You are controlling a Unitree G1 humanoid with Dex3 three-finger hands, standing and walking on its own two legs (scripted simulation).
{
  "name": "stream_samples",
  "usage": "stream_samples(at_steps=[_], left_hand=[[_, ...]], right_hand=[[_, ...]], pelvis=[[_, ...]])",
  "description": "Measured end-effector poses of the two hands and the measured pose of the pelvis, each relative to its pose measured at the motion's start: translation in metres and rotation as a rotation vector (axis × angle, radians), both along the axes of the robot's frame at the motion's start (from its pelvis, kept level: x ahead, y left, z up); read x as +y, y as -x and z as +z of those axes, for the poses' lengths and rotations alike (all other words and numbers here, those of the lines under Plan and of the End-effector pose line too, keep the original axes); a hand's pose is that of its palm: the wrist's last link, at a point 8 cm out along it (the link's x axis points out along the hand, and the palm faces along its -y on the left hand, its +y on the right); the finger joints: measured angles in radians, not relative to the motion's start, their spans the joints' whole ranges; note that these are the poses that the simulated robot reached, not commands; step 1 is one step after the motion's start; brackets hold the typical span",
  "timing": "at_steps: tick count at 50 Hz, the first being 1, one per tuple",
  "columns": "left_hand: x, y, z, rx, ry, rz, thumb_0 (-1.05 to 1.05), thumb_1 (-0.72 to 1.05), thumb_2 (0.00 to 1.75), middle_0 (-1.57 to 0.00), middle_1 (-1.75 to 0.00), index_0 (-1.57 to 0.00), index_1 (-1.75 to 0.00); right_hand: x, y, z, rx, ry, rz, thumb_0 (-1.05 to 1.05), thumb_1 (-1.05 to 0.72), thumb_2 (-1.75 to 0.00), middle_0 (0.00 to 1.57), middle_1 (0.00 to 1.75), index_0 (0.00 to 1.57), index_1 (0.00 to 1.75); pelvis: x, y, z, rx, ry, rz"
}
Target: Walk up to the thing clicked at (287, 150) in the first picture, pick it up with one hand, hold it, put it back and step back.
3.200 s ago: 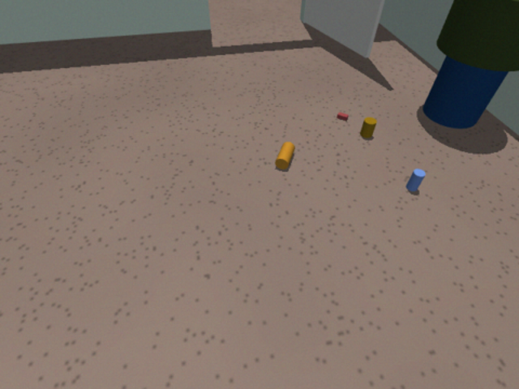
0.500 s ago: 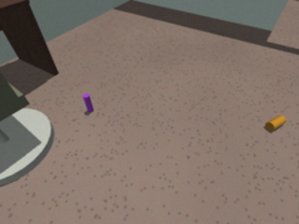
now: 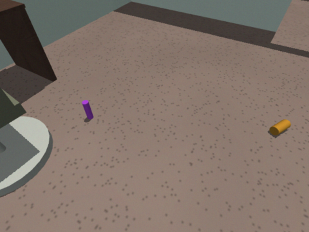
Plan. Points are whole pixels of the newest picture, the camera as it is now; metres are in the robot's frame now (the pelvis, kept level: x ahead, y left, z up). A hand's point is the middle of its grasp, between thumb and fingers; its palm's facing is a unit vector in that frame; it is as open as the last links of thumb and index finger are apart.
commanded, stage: stand
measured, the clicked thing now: (281, 126) +1.09 -1.03 -0.74
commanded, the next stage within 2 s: none
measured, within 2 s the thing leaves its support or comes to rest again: neither
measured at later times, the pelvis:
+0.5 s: pelvis +0.00 -0.01 +0.00, yaw -1 degrees
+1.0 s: pelvis +0.01 -0.01 +0.00, yaw -1 degrees
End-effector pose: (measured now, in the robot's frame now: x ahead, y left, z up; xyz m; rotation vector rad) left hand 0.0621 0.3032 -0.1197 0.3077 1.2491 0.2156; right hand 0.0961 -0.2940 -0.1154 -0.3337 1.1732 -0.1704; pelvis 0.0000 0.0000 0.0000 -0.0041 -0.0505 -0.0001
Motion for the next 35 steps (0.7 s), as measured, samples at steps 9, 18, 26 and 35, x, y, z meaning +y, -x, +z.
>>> stream_samples(at_steps=[9,18,26,35], left_hand=[[-0.008,-0.001,0.002,0.010,-0.001,-0.003,0.01,0.90,0.90,-0.21,-0.30,-0.20,-0.30],[-0.013,-0.011,0.004,-0.017,-0.003,-0.014,0.01,0.90,0.90,-0.21,-0.30,-0.20,-0.30],[-0.014,-0.017,0.004,-0.023,0.002,-0.022,0.01,0.90,0.90,-0.21,-0.30,-0.20,-0.30],[-0.013,-0.016,0.003,-0.010,0.002,-0.019,0.01,0.90,0.90,-0.21,-0.30,-0.20,-0.30]], right_hand=[[-0.008,0.014,-0.004,0.043,-0.003,-0.024,0.01,-0.90,-0.89,0.20,0.30,0.20,0.30],[-0.014,0.022,-0.004,0.052,-0.001,-0.038,0.01,-0.90,-0.89,0.20,0.30,0.20,0.30],[-0.015,0.029,-0.004,0.067,0.003,-0.043,0.01,-0.90,-0.89,0.20,0.30,0.20,0.30],[-0.014,0.029,-0.004,0.076,0.004,-0.040,0.01,-0.90,-0.89,0.20,0.30,0.20,0.30]], pelvis=[[-0.006,-0.002,0.001,0.002,-0.002,-0.007],[-0.010,-0.001,0.002,0.000,-0.001,-0.009],[-0.010,-0.003,0.002,0.006,-0.001,-0.013],[-0.010,-0.006,0.002,0.010,-0.003,-0.015]])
